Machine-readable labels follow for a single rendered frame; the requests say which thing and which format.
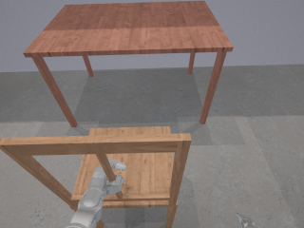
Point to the chair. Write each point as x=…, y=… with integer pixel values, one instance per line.
x=152, y=177

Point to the robot left hand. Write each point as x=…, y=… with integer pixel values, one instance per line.
x=100, y=181

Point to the robot right hand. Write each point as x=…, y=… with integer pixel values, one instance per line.
x=245, y=222

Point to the table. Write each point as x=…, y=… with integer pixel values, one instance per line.
x=130, y=29

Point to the robot left forearm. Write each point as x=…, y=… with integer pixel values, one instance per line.
x=90, y=209

